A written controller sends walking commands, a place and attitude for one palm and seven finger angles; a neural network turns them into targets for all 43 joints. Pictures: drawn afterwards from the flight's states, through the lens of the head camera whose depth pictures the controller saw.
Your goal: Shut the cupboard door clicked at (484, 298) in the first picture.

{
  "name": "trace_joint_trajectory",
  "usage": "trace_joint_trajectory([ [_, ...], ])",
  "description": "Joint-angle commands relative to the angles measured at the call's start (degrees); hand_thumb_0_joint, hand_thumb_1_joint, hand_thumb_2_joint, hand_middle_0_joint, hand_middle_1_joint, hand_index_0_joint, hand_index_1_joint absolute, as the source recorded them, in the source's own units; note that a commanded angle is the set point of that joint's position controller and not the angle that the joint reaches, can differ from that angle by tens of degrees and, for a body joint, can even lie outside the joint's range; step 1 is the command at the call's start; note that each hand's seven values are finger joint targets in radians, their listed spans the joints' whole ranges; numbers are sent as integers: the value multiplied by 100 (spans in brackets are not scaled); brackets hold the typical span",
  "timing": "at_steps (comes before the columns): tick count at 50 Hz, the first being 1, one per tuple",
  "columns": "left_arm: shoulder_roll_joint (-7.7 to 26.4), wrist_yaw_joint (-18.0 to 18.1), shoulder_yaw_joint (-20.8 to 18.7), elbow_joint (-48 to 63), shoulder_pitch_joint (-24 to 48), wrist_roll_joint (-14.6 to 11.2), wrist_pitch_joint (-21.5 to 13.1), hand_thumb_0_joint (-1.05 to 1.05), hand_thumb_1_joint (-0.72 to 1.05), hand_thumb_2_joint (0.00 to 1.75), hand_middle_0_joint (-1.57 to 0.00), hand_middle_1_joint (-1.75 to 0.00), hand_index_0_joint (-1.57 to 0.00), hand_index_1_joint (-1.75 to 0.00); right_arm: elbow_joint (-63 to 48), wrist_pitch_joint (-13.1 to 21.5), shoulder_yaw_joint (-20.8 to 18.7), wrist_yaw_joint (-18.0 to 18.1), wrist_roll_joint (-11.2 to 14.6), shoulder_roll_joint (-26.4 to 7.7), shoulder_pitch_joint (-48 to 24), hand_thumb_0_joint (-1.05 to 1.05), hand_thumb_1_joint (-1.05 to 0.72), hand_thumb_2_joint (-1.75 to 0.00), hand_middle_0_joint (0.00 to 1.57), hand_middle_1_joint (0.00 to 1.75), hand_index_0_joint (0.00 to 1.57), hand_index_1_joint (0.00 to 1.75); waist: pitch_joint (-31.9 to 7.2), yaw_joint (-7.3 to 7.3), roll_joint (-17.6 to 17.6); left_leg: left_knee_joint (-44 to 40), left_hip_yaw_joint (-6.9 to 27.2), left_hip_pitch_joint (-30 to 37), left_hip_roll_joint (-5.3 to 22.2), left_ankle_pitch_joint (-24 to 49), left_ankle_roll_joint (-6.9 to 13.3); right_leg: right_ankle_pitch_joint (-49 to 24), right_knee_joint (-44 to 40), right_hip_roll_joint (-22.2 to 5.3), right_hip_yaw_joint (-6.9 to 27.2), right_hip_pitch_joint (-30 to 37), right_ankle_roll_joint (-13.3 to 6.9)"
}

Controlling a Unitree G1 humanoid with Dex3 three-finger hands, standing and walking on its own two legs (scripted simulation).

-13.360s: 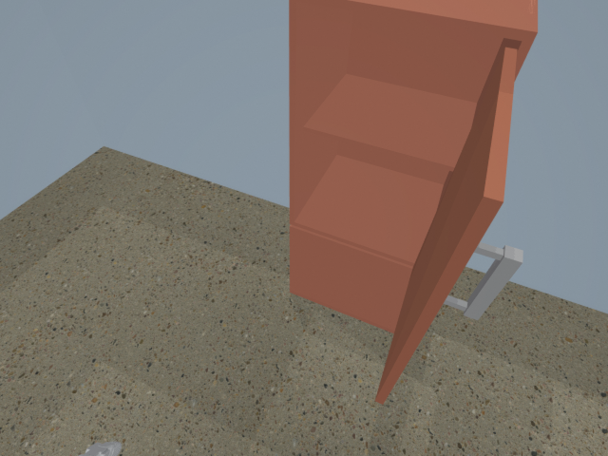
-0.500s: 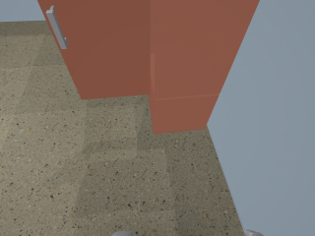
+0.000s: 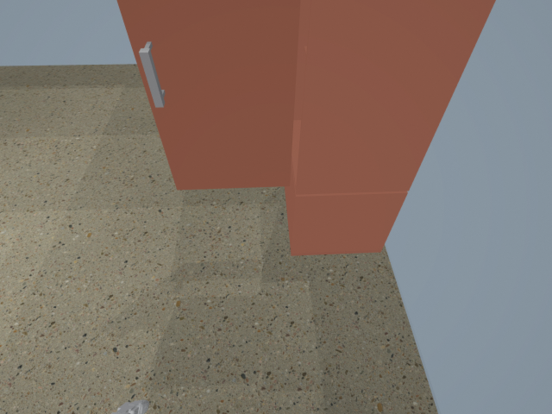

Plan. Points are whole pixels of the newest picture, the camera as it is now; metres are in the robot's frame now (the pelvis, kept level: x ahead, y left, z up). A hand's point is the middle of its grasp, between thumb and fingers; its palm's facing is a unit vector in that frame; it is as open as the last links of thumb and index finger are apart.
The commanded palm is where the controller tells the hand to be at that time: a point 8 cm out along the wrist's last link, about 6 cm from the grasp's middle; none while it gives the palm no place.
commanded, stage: take the last steps up to it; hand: left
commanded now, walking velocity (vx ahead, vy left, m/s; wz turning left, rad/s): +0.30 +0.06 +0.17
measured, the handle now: (154, 75) +0.81 +0.32 +0.07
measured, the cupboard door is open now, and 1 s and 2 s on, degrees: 90 90 90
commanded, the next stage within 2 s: come to a stop and stand still in 1.14 s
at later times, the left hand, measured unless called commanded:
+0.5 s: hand out of the picture -0.08 +0.13 -0.15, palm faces +0.26 -0.94 -0.19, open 7.4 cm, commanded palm none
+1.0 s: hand (133, 314) +0.31 +0.29 -0.15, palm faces +0.12 -0.97 -0.20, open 7.4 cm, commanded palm none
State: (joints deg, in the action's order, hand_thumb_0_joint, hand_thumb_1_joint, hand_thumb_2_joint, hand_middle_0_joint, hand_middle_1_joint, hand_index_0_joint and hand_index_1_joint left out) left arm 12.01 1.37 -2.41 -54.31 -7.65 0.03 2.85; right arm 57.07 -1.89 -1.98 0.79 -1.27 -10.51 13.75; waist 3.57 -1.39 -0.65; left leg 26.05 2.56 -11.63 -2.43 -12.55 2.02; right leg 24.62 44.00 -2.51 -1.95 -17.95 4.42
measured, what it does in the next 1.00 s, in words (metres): walks ahead: right foot, then left foot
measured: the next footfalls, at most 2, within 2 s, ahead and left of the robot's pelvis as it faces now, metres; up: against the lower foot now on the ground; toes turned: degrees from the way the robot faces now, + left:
right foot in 0.06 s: +0.03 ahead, -0.12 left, +0.00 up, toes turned -3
left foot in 0.62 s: +0.20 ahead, +0.18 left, +0.00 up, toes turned +14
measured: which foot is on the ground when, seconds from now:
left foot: down 0.00-0.06, up 0.08-0.60, down 0.62-1.00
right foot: up 0.00-0.04, down 0.06-0.62, up 0.64-1.00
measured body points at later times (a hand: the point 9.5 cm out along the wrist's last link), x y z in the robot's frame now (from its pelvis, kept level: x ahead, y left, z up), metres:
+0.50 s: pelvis +0.07 +0.01 +0.00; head +0.08 -0.01 +0.45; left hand -0.09 +0.18 -0.13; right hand +0.14 -0.23 -0.16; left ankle +0.12 +0.17 -0.68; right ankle -0.01 -0.12 -0.74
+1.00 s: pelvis +0.21 +0.09 +0.00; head +0.21 +0.09 +0.45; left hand +0.31 +0.34 -0.13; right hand +0.22 -0.14 -0.15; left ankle +0.16 +0.17 -0.74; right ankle +0.32 -0.03 -0.69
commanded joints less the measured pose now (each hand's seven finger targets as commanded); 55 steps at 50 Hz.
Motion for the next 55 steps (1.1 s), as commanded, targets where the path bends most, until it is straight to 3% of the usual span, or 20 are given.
trace_joint_trajectory([
  [1, 390, -17, -128, 43, -801, 57, -275, 0, 90, 90, -20, -30, -20, -30, -292, 123, -248, 35, 23, -942, -35, 0, -90, -90, 20, 30, 20, 30, -507, 331, -585, -479, 1388, -690, 1122, -473, 522, -813, -1860, 62, -171, 1471, -128],
  [2, 658, -4, -186, -49, -1096, 112, -345, 0, 90, 90, -20, -30, -20, -30, -288, 146, -225, 8, 59, -734, -2, 0, -90, -90, 20, 30, 20, 30, -482, 474, 111, 185, 1024, -1464, 666, -1218, 240, -485, -2565, -383, 319, 2263, -243],
  [3, 1169, 40, -304, -125, -1454, 207, -393, 0, 90, 90, -20, -30, -20, -30, -428, 167, -144, -9, 107, -310, -2, 0, -90, -90, 20, 30, 20, 30, -325, 610, 1722, 1710, 0, -2623, -85, -1973, -150, 759, -3366, -1919, 2142, 2659, -732],
  [4, 1333, 48, -293, -89, -1610, 117, -361, 0, 90, 90, -20, -30, -20, -30, -565, 116, -259, -50, -13, -722, -403, 0, -90, -90, 20, 30, 20, 30, 214, 774, 1457, 2767, 122, -2889, 94, -2123, -216, 1482, -3833, -2576, 2903, 1635, -1181],
  [5, 1180, 63, -279, -3, -1310, 104, -380, 0, 90, 90, -20, -30, -20, -30, -518, 84, -328, -110, -57, -815, -293, 0, -90, -90, 20, 30, 20, 30, 416, 516, 923, 3332, 286, -2882, 266, -1606, -211, 2036, -4047, -2478, 2701, 1028, -1252],
  [6, 983, 70, -265, -6, -1057, 83, -446, 0, 90, 90, -20, -30, -20, -30, -377, 39, -343, -145, -73, -740, -210, 0, -90, -90, 20, 30, 20, 30, 676, 364, 1133, 3574, 292, -2791, 384, -1108, -215, 1929, -4118, -2168, 2479, 632, -1031],
  [8, 550, 50, -145, -24, -898, 74, -539, 0, 90, 90, -20, -30, -20, -30, -110, 31, -332, -201, -81, -588, 200, 0, -90, -90, 20, 30, 20, 30, 771, 103, 758, 3874, 78, -2563, 528, -312, -312, 833, -3909, -1685, 1350, 517, -774],
  [10, 403, 30, -98, -149, -1231, 59, -610, 0, 90, 90, -20, -30, -20, -30, -2, 25, -311, -216, -62, -421, 355, 0, -90, -90, 20, 30, 20, 30, 618, 131, 788, 4024, -92, -2529, 480, 165, -412, -133, -3772, -1365, 659, 701, -660],
  [21, 274, 68, -62, -883, -2574, 159, -796, 0, 90, 90, -20, -30, -20, -30, -314, 167, -215, -305, -34, -259, -689, 0, -90, -90, 20, 30, 20, 30, 637, 493, 792, 2754, -440, -3137, 888, 379, -468, -1104, -3672, -1641, 556, 1754, -1095],
  [25, 347, 83, -62, -1065, -2648, 188, -744, 0, 90, 90, -20, -30, -20, -30, -438, 276, -100, -330, 13, -59, -1086, 0, -90, -90, 20, 30, 20, 30, 685, 569, 1119, 1461, -763, -2070, 741, -69, -313, -2218, -3291, -1642, 242, 1419, -1050],
  [27, 436, 87, -97, -1103, -2581, 194, -690, 0, 90, 90, -20, -30, -20, -30, -365, 352, -104, -306, 41, -91, -908, 0, -90, -90, 20, 30, 20, 30, 492, 485, 1172, 1014, -910, -1224, 596, -297, -199, -2629, -2870, -1648, 166, 1229, -1002],
  [29, 413, 74, -114, -1081, -2361, 147, -657, 0, 90, 90, -20, -30, -20, -30, 12, 441, -155, -209, 12, -315, 240, 0, -90, -90, 20, 30, 20, 30, -28, -71, 819, 207, -1088, 568, 319, 122, -117, -3117, -1478, -1230, -326, 658, -772],
  [30, 164, 46, -76, -1059, -2532, 103, -650, 0, 90, 90, -20, -30, -20, -30, 254, 496, -274, -120, -18, -840, 1097, 0, -90, -90, 20, 30, 20, 30, -807, -377, -259, 36, -435, 1945, 1020, 202, 16, -2216, -74, -844, -627, 46, -562],
  [31, -159, 9, -5, -912, -2588, 41, -648, 0, 90, 90, -20, -30, -20, -30, 416, 530, -419, -40, -18, -1441, 1744, 0, -90, -90, 20, 30, 20, 30, -1353, -507, -1824, -437, 1746, 2869, 2537, 847, 535, 806, 1649, -91, -775, -1340, -291],
  [32, -20, 31, -8, -728, -2116, 67, -604, 0, 90, 90, -20, -30, -20, -30, 454, 456, -402, 17, 42, -1510, 1862, 0, -90, -90, 20, 30, 20, 30, -1247, -566, -1394, -865, 1948, 2565, 2757, 792, 778, 987, 2486, -191, -168, -1648, -432],
  [35, -132, -41, -81, -774, -1554, 113, -565, 0, 90, 90, -20, -30, -20, -30, 182, 543, -186, 55, 17, -649, 541, 0, -90, -90, 20, 30, 20, 30, 75, -101, -555, -1220, 786, 619, 2336, 844, 688, -283, 2907, -714, 56, -1673, -445],
  [39, -307, -99, -81, -775, -1711, 150, -409, 0, 90, 90, -20, -30, -20, -30, 273, 688, -61, 72, 43, -261, 499, 0, -90, -90, 20, 30, 20, 30, 184, 265, -541, -1516, -44, 98, 1926, 1588, 652, -856, 2350, -650, -44, -1313, -331],
  [45, -134, -163, -131, -286, -765, 155, -313, 0, 90, 90, -20, -30, -20, -30, 234, 694, -123, 90, 21, -318, 641, 0, -90, -90, 20, 30, 20, 30, 374, 255, -477, -1603, -246, 543, 1885, 1950, 810, -1432, 1199, -632, -33, -1803, -248],
  [52, -18, -176, -90, 163, 281, 119, -376, 0, 90, 90, -20, -30, -20, -30, 435, 579, -160, 83, -54, -500, 1062, 0, -90, -90, 20, 30, 20, 30, 492, -36, -402, -1142, -316, 815, 1920, 2459, 707, -1186, -570, -324, -359, -1131, -434],
  [55, 67, -163, -109, -16, -292, 128, -448, 0, 90, 90, -20, -30, -20, -30, 515, 524, -143, 88, -28, -558, 1121, 0, -90, -90, 20, 30, 20, 30, 106, 234, -262, -274, -552, 651, 1719, 2861, 500, -1438, -1248, -2, -589, 147, -542],
])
